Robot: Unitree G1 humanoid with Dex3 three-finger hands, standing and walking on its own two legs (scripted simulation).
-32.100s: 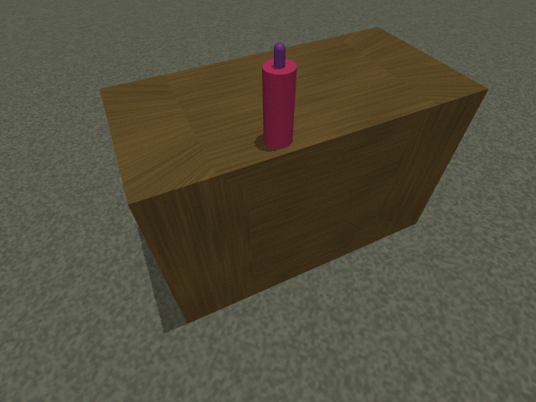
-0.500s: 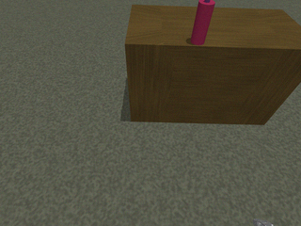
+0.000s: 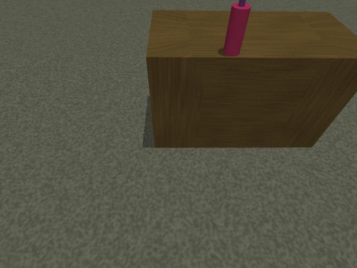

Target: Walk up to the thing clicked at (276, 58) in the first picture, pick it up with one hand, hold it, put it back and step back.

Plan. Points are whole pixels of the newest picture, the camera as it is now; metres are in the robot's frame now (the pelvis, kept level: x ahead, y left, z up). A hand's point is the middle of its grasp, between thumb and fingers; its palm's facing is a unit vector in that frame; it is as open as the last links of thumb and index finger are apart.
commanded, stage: step back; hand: right
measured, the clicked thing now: (237, 24) +1.04 -0.23 +0.06
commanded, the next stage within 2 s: stand in 0.42 s
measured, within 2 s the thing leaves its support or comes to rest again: neither
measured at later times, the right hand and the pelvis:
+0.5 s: hand out of the picture +0.16 -0.25 -0.14, palm faces -0.06 +0.92 -0.38, open 7.4 cm; pelvis +0.05 +0.00 +0.00, yaw +2 degrees
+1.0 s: hand out of the picture +0.13 -0.25 -0.14, palm faces -0.07 +0.95 -0.31, open 7.4 cm; pelvis +0.03 -0.01 +0.01, yaw +2 degrees
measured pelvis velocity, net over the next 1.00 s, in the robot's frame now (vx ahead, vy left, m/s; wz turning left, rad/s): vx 0.03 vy -0.01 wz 0.03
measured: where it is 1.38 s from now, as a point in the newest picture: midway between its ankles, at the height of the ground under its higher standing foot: outside the picture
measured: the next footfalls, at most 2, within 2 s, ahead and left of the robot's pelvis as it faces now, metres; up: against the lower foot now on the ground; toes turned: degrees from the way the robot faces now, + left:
right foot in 0.06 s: +0.09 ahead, -0.14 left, +0.00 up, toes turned -1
